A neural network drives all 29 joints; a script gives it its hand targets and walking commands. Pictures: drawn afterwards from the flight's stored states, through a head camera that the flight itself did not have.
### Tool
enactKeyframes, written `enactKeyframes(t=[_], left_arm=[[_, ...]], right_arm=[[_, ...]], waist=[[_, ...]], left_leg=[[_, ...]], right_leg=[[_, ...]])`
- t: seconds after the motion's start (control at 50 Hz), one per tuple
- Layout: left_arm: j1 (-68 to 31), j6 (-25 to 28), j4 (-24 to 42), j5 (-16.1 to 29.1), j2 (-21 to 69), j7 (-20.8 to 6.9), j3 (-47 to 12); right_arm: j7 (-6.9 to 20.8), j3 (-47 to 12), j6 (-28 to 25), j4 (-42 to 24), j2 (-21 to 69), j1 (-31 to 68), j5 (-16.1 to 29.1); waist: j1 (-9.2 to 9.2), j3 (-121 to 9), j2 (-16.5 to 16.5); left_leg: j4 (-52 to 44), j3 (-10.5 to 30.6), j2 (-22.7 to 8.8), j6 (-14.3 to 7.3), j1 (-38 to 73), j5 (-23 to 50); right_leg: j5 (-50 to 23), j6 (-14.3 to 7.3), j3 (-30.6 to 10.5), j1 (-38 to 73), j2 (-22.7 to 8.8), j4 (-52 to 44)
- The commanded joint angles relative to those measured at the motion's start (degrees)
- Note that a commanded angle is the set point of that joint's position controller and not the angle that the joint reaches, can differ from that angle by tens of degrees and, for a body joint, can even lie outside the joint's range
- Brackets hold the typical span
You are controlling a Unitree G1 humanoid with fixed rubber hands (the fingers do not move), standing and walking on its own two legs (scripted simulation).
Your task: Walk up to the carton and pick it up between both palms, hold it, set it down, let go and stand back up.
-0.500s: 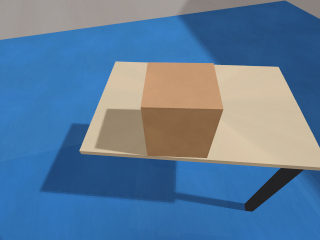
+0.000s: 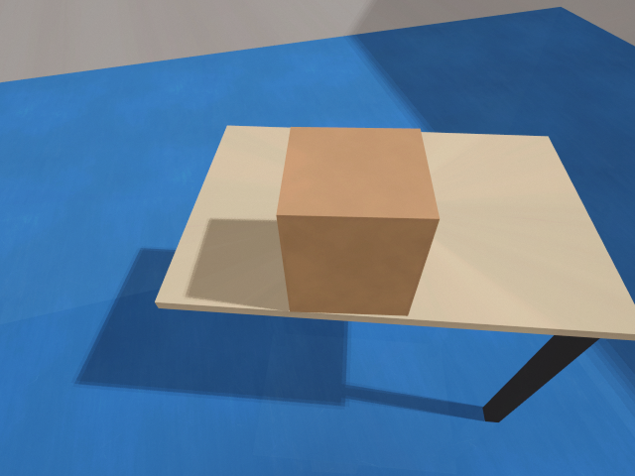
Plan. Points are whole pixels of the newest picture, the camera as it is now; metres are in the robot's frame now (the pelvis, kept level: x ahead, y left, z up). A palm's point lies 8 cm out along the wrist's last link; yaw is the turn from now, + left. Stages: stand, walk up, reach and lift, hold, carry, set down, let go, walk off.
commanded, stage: stand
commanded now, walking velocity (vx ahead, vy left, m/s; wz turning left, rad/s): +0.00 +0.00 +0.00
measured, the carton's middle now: (351, 225) +0.49 -0.04 -0.01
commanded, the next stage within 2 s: walk up in 1.04 s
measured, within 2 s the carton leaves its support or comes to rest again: neither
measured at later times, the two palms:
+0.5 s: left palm out of the picture -0.02 +0.19 -0.15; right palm out of the picture -0.02 -0.20 -0.15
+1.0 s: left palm out of the picture -0.02 +0.19 -0.15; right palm out of the picture -0.01 -0.19 -0.15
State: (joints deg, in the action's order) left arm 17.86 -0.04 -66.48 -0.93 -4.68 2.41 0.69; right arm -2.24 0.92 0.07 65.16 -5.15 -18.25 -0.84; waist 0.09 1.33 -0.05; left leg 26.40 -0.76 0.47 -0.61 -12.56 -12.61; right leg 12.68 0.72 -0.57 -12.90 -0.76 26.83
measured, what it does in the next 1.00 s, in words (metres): stands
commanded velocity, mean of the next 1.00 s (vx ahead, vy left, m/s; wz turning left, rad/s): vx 0.00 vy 0.00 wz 0.00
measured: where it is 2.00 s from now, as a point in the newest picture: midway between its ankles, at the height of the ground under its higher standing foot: outside the picture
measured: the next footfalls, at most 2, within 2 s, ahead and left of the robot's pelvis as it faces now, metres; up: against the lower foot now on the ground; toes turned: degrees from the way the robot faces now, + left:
none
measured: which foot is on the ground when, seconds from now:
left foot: down 0.00-1.00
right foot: down 0.00-1.00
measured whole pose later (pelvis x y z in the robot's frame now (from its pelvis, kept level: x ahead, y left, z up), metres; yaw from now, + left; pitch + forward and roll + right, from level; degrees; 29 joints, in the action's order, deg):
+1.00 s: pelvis +0.02 +0.00 +0.00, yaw +0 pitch -1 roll +0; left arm 18.3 0.5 -66.7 -0.7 -4.3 2.4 0.7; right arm -2.3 0.4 -0.6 66.5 -4.7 -17.9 -0.7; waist 0.1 2.0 -0.2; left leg 25.5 -0.3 0.3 -0.4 -10.4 -13.9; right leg 13.9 0.6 -0.4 -10.6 -0.6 25.7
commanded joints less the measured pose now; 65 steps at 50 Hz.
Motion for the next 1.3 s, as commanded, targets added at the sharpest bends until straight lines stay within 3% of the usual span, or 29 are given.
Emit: enactKeyframes(t=[0.0,1.16,1.2,1.22,1.24,1.28], left_arm=[[5.03,0.48,0.77,0.02,-4.1,0.22,0.58],[5.87,0.9,-0.05,0.24,-3.72,0.27,0.54],[5.35,0.96,0.06,0.11,-3.82,0.2,0.4],[6.49,1.66,0.72,-1.4,-8.2,0.22,0.41],[5.8,1.75,0.93,-1.34,-8.35,0.18,0.71],[5.44,1.59,1.71,-1.4,-7.26,-0.13,0.11]], right_arm=[[-0.23,0.61,-0.55,-0.69,-3.97,-4.64,0.01],[-0.33,0.19,-1.11,0.99,-3.67,-4.95,0.2],[-0.46,0.34,-1.13,1.12,-3.57,-5.69,0.04],[-0.46,0.27,-1.84,0.17,-7.97,-6.38,-1.24],[-0.49,0.63,-1.9,-0.16,-8.41,-6.09,-1.27],[-0.44,0.44,-1.57,-0.67,-8.75,-5.27,-0.81]], waist=[[0.0,4.51,-0.05],[-0.01,4.65,-0.13],[0.0,6.12,1.07],[0.29,3.87,0.68],[0.32,4.95,2.1],[-0.12,9.26,3.16]], left_leg=[[-6.85,5.31,-4.38,-1.58,-2.6,-2.5],[-6.49,4.82,-4.74,-1.4,0.49,4.03],[-6.8,4.48,-4.89,-1.51,1.09,4.15],[-6.09,4.29,-4.66,-2.2,3.41,-7.61],[-7.21,5.45,-5.35,-2.64,2.65,-14.13],[-9.46,7.73,-6.96,-3.48,-1.38,-19.99]], right_leg=[[0.93,-1.99,-3.69,-2.29,-3.03,-6.21],[-4.58,-1.89,-3.12,0.8,-3.56,-6.25],[-4.41,-2.01,-3.17,0.55,-3.85,-7.07],[7.58,-2.97,-3.16,-0.3,-2.75,-4.92],[13.11,-3.03,-3.29,-2.51,-2.14,-4.35],[14.05,-2.57,-2.76,-4.57,-1.09,-2.59]])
